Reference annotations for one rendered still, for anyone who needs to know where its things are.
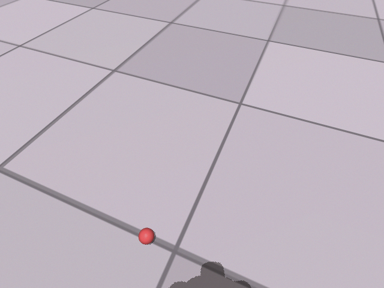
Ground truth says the ball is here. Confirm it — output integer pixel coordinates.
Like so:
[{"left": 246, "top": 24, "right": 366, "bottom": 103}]
[{"left": 139, "top": 228, "right": 154, "bottom": 244}]

